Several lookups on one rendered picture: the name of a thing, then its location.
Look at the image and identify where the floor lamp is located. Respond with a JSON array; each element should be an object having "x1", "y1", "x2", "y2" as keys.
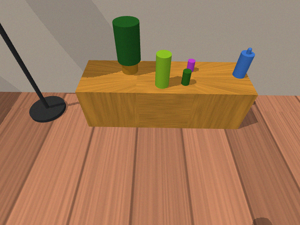
[{"x1": 0, "y1": 23, "x2": 66, "y2": 123}]

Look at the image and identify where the potted plant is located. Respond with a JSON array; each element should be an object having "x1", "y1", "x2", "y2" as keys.
[{"x1": 112, "y1": 16, "x2": 141, "y2": 75}]

